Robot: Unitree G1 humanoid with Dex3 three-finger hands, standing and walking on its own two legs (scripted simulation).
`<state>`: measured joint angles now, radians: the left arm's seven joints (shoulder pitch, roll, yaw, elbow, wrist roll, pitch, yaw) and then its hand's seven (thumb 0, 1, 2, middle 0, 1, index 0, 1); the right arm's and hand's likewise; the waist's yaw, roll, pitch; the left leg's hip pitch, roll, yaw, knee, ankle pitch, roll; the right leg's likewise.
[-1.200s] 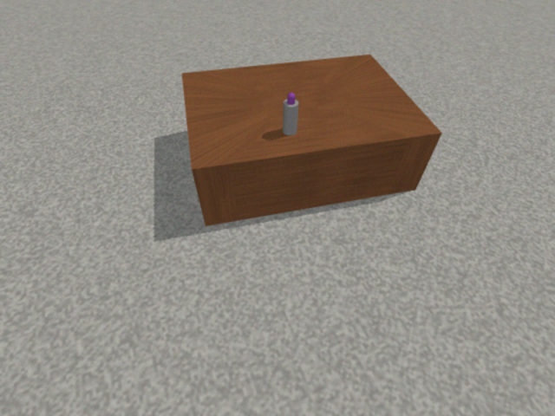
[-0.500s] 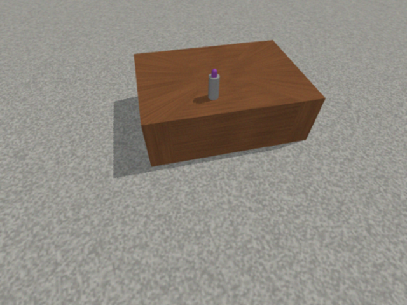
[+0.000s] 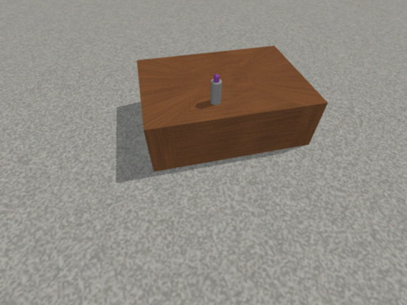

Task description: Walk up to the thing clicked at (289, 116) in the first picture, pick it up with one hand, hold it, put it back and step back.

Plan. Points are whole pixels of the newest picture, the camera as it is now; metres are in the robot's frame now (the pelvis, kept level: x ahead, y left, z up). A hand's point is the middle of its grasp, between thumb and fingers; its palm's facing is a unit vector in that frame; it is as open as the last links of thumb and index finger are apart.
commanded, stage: walk up
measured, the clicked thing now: (216, 88) +1.28 -0.06 -0.33
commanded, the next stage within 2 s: none
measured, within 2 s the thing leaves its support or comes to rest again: neither
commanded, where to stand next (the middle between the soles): +0.65 +0.18 m, yaw -3 degrees
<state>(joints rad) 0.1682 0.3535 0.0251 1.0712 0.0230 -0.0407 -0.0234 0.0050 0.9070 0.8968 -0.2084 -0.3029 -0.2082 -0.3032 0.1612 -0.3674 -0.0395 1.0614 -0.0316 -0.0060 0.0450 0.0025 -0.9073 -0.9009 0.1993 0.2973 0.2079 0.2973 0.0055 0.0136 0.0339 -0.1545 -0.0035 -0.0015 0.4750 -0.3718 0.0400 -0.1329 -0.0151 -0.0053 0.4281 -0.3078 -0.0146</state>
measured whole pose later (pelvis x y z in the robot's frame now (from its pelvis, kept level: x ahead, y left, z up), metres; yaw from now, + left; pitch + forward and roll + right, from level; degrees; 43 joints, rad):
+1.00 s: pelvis +0.34 +0.15 -0.03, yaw +0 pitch -3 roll -1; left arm 0.37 0.45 0.05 0.85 0.02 -0.08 -0.03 0.01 0.90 0.90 -0.21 -0.30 -0.21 -0.30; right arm 0.27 -0.45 -0.10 0.82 -0.03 -0.04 0.09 0.00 -0.91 -0.90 0.20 0.30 0.21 0.30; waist 0.03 0.00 0.07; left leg -0.41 0.07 0.04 0.66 -0.21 0.00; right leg -0.20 -0.11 -0.02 0.69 -0.44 0.01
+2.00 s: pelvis +0.56 +0.20 -0.02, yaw -4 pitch -3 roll -1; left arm 0.20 0.39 0.02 0.99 0.01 0.00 -0.01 0.01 0.91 0.90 -0.21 -0.30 -0.21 -0.30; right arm 0.13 -0.38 0.00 0.94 0.00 -0.02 0.00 0.00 -0.91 -0.90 0.20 0.30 0.21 0.30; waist 0.02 -0.01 0.11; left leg -0.38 0.06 0.03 0.68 -0.26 -0.02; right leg -0.27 -0.02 -0.01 0.68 -0.36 0.02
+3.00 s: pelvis +0.59 +0.20 +0.00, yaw -4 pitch -2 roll +0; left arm 0.09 0.35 0.02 1.14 0.00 0.01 -0.02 0.01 0.91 0.90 -0.21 -0.30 -0.21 -0.30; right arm 0.07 -0.35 0.00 1.14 -0.01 -0.02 0.00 0.00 -0.91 -0.90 0.20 0.30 0.21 0.30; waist 0.00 -0.01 0.05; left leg -0.19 0.04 0.04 0.35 -0.13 -0.02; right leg -0.08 -0.04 -0.02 0.33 -0.22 0.03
